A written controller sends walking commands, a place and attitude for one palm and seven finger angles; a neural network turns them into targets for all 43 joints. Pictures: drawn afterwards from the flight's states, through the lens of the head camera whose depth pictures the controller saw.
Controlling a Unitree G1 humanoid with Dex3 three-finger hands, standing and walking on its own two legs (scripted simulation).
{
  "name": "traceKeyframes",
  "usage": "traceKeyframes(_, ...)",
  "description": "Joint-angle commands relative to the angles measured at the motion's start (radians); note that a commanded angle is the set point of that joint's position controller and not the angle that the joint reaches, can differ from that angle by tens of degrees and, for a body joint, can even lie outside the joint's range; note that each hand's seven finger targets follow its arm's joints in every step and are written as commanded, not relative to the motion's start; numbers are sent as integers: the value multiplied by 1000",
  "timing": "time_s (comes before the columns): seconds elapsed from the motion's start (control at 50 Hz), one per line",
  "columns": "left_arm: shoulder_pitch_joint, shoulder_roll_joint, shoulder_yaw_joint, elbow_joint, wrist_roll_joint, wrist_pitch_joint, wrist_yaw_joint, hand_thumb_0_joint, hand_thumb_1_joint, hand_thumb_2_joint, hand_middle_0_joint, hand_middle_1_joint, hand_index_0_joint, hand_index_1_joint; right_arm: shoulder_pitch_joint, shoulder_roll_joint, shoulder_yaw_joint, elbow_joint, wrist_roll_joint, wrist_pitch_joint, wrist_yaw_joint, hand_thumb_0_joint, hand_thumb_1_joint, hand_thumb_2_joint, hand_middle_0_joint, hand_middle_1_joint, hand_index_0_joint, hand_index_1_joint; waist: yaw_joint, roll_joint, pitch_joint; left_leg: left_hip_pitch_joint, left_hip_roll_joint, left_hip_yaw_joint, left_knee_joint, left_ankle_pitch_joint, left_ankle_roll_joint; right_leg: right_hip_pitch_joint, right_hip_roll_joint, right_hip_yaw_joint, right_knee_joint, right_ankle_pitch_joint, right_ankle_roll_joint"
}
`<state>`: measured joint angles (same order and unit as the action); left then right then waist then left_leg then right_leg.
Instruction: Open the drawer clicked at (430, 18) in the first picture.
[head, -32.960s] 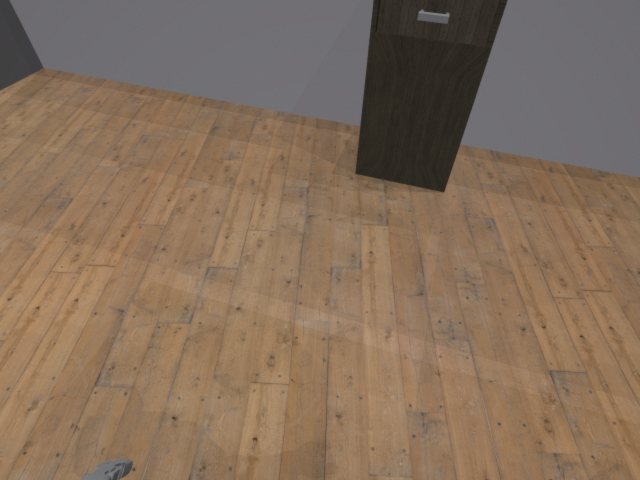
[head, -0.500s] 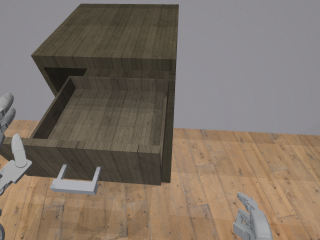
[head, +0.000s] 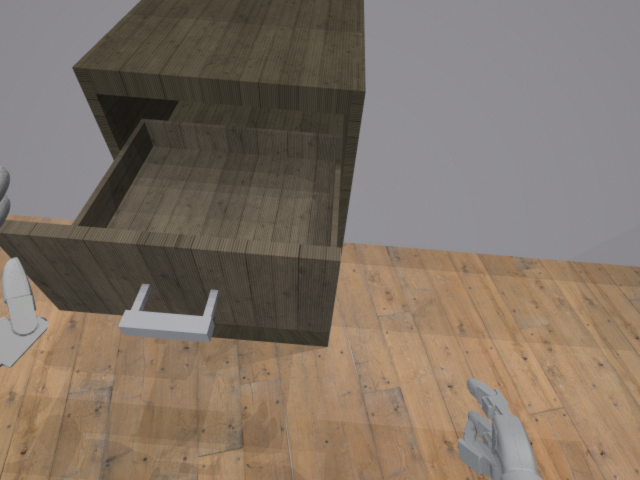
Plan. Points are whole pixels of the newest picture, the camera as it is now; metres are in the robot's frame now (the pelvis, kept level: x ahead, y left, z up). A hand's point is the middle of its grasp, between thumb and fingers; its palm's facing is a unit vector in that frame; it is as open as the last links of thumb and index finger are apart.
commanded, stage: step back with the hand held close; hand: left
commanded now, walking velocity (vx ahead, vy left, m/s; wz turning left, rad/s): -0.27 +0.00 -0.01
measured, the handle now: (173, 310) +0.30 +0.21 +0.03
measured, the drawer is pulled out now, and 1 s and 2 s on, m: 0.30 0.30 0.30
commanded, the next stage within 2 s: stop stepping back and stand still in 0.82 s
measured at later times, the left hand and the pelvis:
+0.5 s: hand (36, 340) +0.18 +0.23 +0.21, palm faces +0.36 -0.81 -0.47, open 7.4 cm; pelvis -0.04 +0.00 +0.01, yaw -2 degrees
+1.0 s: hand out of the picture +0.02 +0.19 +0.18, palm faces +0.31 -0.82 -0.48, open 7.4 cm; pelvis -0.18 -0.04 +0.01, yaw +0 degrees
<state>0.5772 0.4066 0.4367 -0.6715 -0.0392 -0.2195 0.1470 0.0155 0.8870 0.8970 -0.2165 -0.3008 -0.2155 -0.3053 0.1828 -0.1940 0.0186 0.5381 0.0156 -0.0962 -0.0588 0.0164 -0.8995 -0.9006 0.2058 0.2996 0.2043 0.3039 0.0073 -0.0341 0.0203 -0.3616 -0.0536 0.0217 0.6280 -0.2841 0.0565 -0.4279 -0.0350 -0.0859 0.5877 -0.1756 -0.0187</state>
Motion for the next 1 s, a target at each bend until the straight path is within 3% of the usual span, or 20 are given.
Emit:
traceKeyframes(0.0, -64, 153, 110, -207, 10, -69, 25, 0, 900, 900, -200, -300, -200, -300, -65, -145, -60, -160, 2, -60, -9, 0, -900, -900, 200, 300, 200, 300, -22, 81, -57, -261, 163, -184, -212, -302, 24, 220, -90, 196, -83, -178, -19)
traceKeyframes(0.12, -64, 169, 120, -212, 4, -78, 38, 0, 900, 900, -200, -300, -200, -300, -54, -146, -65, -135, -2, -62, -11, 0, -900, -900, 200, 300, 200, 300, -28, 1, -89, -72, 98, -129, -26, -241, -8, 36, -173, 264, -244, -264, -62)
traceKeyframes(0.18, -44, 165, 118, -223, -2, -81, 39, 0, 900, 900, -200, -300, -200, -300, -57, -142, -61, -125, -4, -58, -8, 0, -900, -900, 200, 300, 200, 300, -30, 14, -113, -43, 112, -147, -61, -175, -5, 37, -169, 213, -191, -167, -59)
traceKeyframes(0.24, -11, 184, 156, -256, 10, -94, 43, 0, 900, 900, -200, -300, -200, -300, -79, -145, -64, -140, -7, -69, -13, 0, -900, -900, 200, 300, 200, 300, -19, 225, -132, -250, 275, -306, -317, -112, 45, 235, -16, 91, 129, -81, 5)
traceKeyframes(0.28, -20, 187, 174, -253, 21, -104, 41, 0, 900, 900, -200, -300, -200, -300, -80, -132, -73, -137, -29, -81, -13, 0, -900, -900, 200, 300, 200, 300, -20, 279, -117, -344, 366, -357, -405, -111, 81, 255, 39, 98, 367, -241, 20)
traceKeyframes(0.36, 25, 152, 150, -237, -3, -97, 35, 0, 900, 900, -200, -300, -200, -300, -48, -122, -85, -85, -34, -99, -6, 0, -900, -900, 200, 300, 200, 300, -11, 158, -165, 67, 343, -272, -209, 577, 74, 34, 27, 88, 242, -291, 20)
traceKeyframes(0.44, 8, 131, 99, -242, -14, -87, 3, 0, 900, 900, -200, -300, -200, -300, -77, -136, -69, -65, -23, -107, 15, 0, -900, -900, 200, 300, 200, 300, -12, 230, -210, 272, 313, -239, -170, 791, 42, 53, 34, 56, 1, -187, 18)
traceKeyframes(0.54, 38, 179, 140, -280, -36, -106, -30, 0, 900, 900, -200, -300, -200, -300, -114, -148, -66, -78, -12, -110, 25, 0, -900, -900, 200, 300, 200, 300, 14, 220, -280, 303, 282, -194, -148, 721, 23, 179, 24, 30, -193, -26, 15)
traceKeyframes(0.58, 71, 205, 174, -313, -45, -112, -34, 0, 900, 900, -200, -300, -200, -300, -127, -139, -64, -110, 4, -86, 27, 0, -900, -900, 200, 300, 200, 300, 23, 150, -355, 271, 240, -121, -71, 648, 1, 274, -18, 45, -231, 223, 7)
traceKeyframes(0.6, 94, 202, 176, -297, -58, -107, -41, 0, 900, 900, -200, -300, -200, -300, -117, -128, -76, -121, 26, -83, 22, 0, -900, -900, 200, 300, 200, 300, 16, -12, -378, 250, 163, -50, 33, 464, -31, 278, -93, 78, -241, 360, -19)
traceKeyframes(0.62, 124, 232, 209, -272, -69, -101, -33, 0, 900, 900, -200, -300, -200, -300, -124, -116, -79, -125, 45, -73, 14, 0, -900, -900, 200, 300, 200, 300, 10, -152, -370, 159, 86, -2, 166, 114, -60, 256, -224, 147, -244, 536, -74)
traceKeyframes(0.64, 140, 219, 202, -249, -72, -95, -26, 0, 900, 900, -200, -300, -200, -300, -145, -111, -77, -140, 60, -63, 5, 0, -900, -900, 200, 300, 200, 300, 9, -192, -303, -33, 29, -15, 344, -179, -67, 264, -330, 225, -220, 685, -135)
traceKeyframes(0.66, 162, 214, 204, -220, -69, -84, -19, 0, 900, 900, -200, -300, -200, -300, -157, -102, -70, -142, 60, -53, 1, 0, -900, -900, 200, 300, 200, 300, 15, -174, -260, -127, 22, -55, 472, -257, -67, 264, -360, 216, -214, 725, -165)
traceKeyframes(0.7, 134, 170, 173, -167, -40, -64, -17, 0, 900, 900, -200, -300, -200, -300, -199, -60, -44, -136, 29, -27, -7, 0, -900, -900, 200, 300, 200, 300, -14, -128, -146, -186, 66, -64, 407, -236, -81, 247, -322, 178, -197, 754, -155)
traceKeyframes(0.74, 93, 144, 149, -129, -17, -56, -7, 0, 900, 900, -200, -300, -200, -300, -208, -58, -25, -122, 17, -14, -24, 0, -900, -900, 200, 300, 200, 300, -29, -91, -90, -155, 76, -28, 83, -177, -79, 298, -238, 114, -124, 835, -97)
traceKeyframes(0.8, 59, 150, 113, -161, -10, -51, 8, 0, 900, 900, -200, -300, -200, -300, -137, -90, -53, -92, 5, 0, -42, 0, -900, -900, 200, 300, 200, 300, -51, 31, -160, 65, 107, 8, -310, 328, -68, 314, -134, 63, 13, 671, -4)
traceKeyframes(0.84, 22, 160, 94, -259, -8, -62, 10, 0, 900, 900, -200, -300, -200, -300, -108, -120, -95, -95, 4, -19, -28, 0, -900, -900, 200, 300, 200, 300, -23, 226, -239, 318, 356, -177, -194, 1033, 15, 57, -41, 65, 135, -57, 23)
traceKeyframes(0.86, 6, 139, 61, -305, -18, -80, -1, 0, 900, 900, -200, -300, -200, -300, -78, -135, -102, -101, 11, -46, -9, 0, -900, -900, 200, 300, 200, 300, -27, 242, -242, 361, 400, -170, -188, 1054, 46, 6, -11, 91, 189, -255, 8)
traceKeyframes(0.92, 81, 204, 137, -400, -15, -71, 5, 0, 900, 900, -200, -300, -200, -300, -75, -118, -93, -101, -9, -83, 5, 0, -900, -900, 200, 300, 200, 300, -5, 305, -294, 298, 370, -163, -186, 884, 73, 37, -3, 83, 233, -277, 31)
traceKeyframes(0.98, 116, 175, 136, -404, -23, -44, 16, 0, 900, 900, -200, -300, -200, -300, -93, -124, -73, -126, 15, -90, 18, 0, -900, -900, 200, 300, 200, 300, -5, 246, -213, 129, 300, -107, -203, 436, 39, 169, 4, 30, 61, -192, 39)
